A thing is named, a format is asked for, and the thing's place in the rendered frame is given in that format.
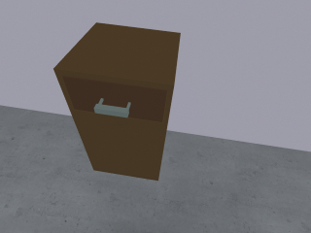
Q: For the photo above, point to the cabinet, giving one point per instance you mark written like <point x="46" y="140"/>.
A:
<point x="129" y="55"/>

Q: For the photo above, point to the drawer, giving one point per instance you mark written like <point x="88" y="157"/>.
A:
<point x="145" y="102"/>

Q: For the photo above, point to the handle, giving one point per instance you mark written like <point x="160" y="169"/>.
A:
<point x="111" y="110"/>

